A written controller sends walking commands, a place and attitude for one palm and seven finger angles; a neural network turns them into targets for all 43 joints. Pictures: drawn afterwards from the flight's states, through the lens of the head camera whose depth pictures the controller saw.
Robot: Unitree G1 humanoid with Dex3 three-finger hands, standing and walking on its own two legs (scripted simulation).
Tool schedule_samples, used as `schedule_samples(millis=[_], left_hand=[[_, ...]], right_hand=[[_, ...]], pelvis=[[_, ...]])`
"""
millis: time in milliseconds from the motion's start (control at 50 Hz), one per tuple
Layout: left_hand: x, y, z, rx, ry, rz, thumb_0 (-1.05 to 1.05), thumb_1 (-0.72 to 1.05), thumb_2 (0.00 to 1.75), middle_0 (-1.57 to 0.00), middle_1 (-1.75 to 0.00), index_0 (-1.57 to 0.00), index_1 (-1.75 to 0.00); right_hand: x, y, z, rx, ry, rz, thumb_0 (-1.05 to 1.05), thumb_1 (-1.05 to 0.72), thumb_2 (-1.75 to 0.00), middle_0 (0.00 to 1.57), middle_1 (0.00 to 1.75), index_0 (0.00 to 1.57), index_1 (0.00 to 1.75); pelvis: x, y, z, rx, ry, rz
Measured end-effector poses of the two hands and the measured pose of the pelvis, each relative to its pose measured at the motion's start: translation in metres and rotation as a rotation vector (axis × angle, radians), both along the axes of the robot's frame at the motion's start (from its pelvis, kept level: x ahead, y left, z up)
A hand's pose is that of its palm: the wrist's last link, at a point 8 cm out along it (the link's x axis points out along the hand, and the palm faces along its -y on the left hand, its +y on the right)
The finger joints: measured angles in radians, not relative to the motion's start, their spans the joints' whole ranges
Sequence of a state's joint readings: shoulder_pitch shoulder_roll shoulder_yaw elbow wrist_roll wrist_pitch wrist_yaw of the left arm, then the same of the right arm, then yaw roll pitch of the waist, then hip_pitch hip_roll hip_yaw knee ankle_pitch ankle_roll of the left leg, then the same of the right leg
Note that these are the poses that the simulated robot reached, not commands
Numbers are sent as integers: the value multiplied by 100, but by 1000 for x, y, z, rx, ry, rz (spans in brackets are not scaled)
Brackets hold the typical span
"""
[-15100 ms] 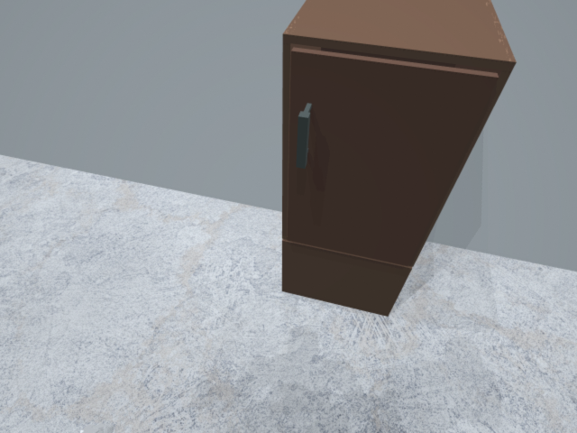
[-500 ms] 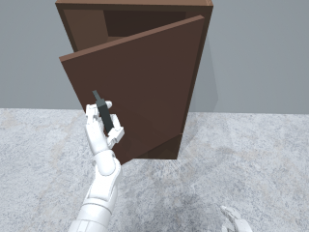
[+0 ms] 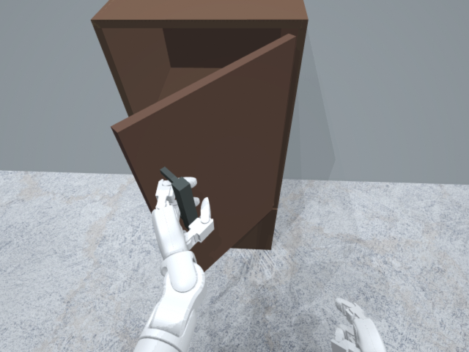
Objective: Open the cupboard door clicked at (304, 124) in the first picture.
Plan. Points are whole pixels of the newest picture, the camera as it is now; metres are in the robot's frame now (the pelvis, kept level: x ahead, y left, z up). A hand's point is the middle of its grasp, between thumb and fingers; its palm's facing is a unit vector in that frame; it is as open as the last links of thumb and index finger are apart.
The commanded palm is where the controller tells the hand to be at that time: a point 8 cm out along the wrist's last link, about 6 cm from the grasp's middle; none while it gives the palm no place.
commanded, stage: open thumb and fingers to let go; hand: left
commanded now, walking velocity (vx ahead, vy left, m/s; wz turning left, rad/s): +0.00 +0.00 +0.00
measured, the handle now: (180, 200) +0.36 +0.12 +0.06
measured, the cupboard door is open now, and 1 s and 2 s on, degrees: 48 50 49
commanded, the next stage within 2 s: slide the hand sideways off the handle in 0.60 s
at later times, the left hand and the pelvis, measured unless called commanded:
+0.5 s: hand (204, 216) +0.33 +0.07 +0.06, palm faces +0.38 -0.93 -0.03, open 14.6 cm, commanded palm +0.29 +0.11 +0.06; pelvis -0.01 +0.01 +0.00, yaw -1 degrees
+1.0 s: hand (197, 234) +0.29 +0.08 +0.06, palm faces -0.12 -0.99 +0.01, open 16.2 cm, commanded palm +0.27 +0.13 +0.06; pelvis -0.02 +0.03 +0.00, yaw -1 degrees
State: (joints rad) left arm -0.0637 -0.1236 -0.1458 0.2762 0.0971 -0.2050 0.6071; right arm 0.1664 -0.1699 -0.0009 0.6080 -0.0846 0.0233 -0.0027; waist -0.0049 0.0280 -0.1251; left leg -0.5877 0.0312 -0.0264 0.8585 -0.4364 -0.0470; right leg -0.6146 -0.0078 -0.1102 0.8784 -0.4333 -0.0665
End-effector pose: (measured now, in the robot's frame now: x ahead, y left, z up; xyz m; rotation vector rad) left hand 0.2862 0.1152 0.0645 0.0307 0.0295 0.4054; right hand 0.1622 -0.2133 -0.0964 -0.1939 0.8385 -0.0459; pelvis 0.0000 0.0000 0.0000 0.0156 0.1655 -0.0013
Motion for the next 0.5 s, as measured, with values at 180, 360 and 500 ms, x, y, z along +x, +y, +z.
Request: schedule_samples(millis=[180, 360, 500], left_hand=[[-1, 1, 0, 5, -20, -11, 1, 6, 54, -35, -126, -34, -127], [3, -3, -2, 5, -24, -20, 0, -37, 36, -30, -115, -30, -115], [4, -3, -2, 0, -28, -21, -1, -47, 31, -28, -90, -25, -91]], right_hand=[[-21, -10, -6, -9, 35, -27, 1, -90, -89, 20, 30, 20, 30], [-39, -9, -12, -17, 67, -48, 1, -90, -89, 20, 30, 20, 30], [-41, -1, -12, -15, 66, -48, 1, -90, -89, 20, 30, 20, 30]], pelvis=[[-7, -2, 0, 3, -1, -1], [-12, 4, -2, 0, 6, -8], [-14, 10, -3, -4, 8, -13]])
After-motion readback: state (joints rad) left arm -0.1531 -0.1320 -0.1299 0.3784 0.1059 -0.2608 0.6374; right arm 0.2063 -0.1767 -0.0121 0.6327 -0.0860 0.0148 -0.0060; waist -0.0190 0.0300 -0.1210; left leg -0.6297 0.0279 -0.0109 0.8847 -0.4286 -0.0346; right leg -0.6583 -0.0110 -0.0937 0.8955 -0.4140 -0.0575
